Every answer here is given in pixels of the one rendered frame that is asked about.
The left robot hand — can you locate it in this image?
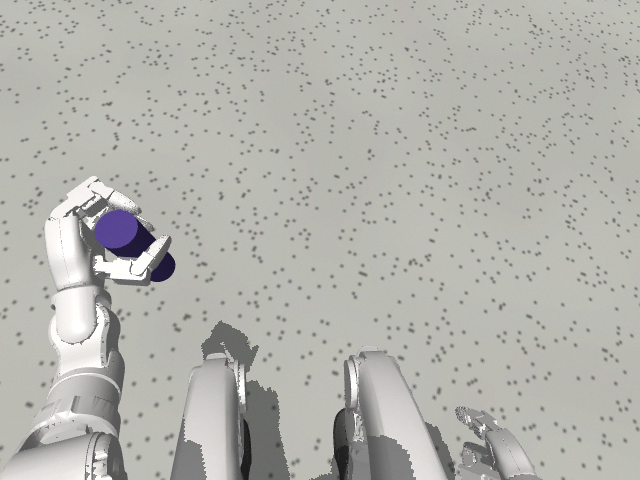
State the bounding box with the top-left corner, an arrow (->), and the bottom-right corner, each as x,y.
44,176 -> 172,292

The right robot foot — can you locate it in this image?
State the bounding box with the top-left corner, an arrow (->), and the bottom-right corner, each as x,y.
333,408 -> 349,480

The right robot hand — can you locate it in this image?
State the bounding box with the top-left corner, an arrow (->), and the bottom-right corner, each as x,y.
455,406 -> 537,480

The left robot arm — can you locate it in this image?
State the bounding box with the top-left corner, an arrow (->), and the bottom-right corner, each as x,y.
0,284 -> 128,480

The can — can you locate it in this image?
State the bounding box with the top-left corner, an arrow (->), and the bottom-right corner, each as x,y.
95,210 -> 175,282

